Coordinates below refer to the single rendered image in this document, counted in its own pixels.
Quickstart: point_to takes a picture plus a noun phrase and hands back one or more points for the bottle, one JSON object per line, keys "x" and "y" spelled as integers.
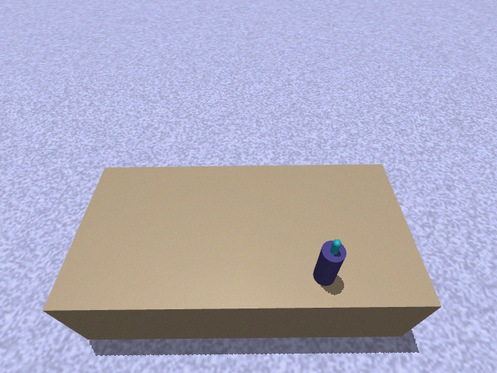
{"x": 329, "y": 262}

